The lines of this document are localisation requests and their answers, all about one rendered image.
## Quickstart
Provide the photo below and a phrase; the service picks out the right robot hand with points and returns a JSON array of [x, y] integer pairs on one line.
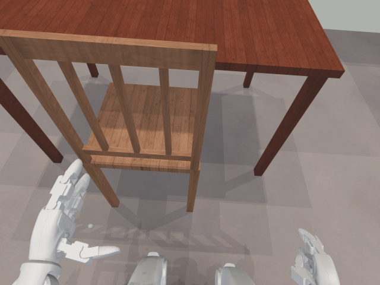
[[320, 267]]

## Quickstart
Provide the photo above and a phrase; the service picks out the robot right thigh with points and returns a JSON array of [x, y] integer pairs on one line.
[[232, 276]]

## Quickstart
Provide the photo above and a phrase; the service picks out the left robot forearm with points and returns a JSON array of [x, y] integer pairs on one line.
[[37, 272]]

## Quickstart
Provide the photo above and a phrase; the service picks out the left robot hand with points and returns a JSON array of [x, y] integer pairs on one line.
[[57, 217]]

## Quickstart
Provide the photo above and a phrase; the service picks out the robot thigh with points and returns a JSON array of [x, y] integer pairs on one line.
[[152, 270], [232, 276]]

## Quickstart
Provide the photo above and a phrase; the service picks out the table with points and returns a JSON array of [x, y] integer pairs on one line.
[[263, 36]]

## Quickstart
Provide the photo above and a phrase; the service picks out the chair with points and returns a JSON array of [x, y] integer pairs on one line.
[[139, 127]]

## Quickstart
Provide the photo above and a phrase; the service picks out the robot left thigh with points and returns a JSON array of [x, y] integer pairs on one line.
[[152, 270]]

